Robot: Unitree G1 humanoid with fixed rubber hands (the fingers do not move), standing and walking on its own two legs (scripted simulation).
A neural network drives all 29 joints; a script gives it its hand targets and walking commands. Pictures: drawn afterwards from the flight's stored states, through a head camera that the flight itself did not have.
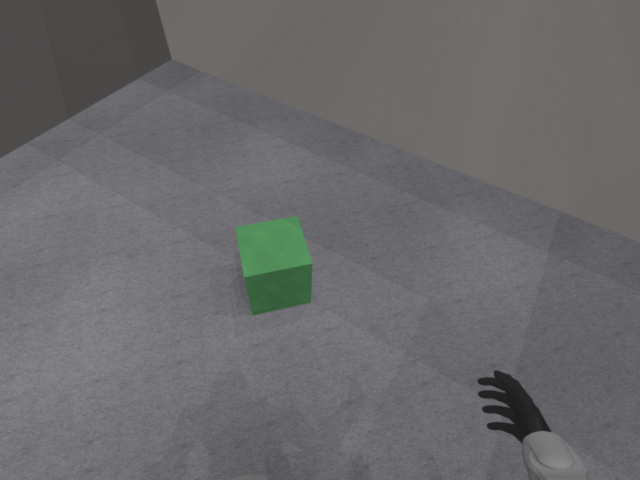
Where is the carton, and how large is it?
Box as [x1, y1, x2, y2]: [235, 216, 311, 314]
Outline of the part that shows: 297,216 235,227 243,274 252,314 310,302 311,261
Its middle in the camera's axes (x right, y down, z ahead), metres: -0.16 +0.09 +1.32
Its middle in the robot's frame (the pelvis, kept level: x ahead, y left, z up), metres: +0.79 +0.23 -0.64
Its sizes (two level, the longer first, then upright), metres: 0.210 0.200 0.250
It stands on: the floor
